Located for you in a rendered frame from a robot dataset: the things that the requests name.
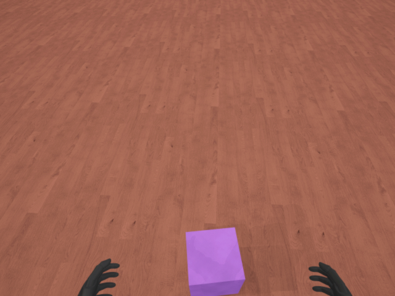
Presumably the robot left hand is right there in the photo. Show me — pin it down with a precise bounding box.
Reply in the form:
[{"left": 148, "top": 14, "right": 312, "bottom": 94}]
[{"left": 78, "top": 258, "right": 120, "bottom": 296}]

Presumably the carton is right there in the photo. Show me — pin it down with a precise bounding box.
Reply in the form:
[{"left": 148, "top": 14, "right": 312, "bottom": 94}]
[{"left": 186, "top": 228, "right": 245, "bottom": 296}]

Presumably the robot right hand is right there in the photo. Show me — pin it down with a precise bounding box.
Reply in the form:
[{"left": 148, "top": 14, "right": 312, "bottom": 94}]
[{"left": 309, "top": 262, "right": 352, "bottom": 296}]

